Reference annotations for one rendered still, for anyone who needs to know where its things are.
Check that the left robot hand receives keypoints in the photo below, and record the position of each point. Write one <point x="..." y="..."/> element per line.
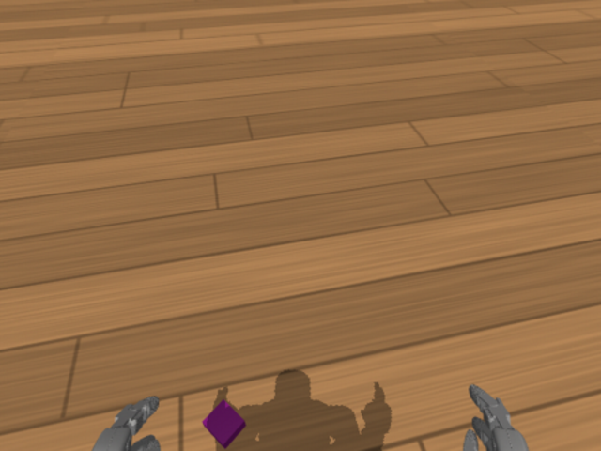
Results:
<point x="127" y="423"/>

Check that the small box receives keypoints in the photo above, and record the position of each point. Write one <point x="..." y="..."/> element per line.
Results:
<point x="224" y="424"/>

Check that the right robot hand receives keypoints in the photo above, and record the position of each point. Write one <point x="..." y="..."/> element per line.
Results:
<point x="496" y="431"/>

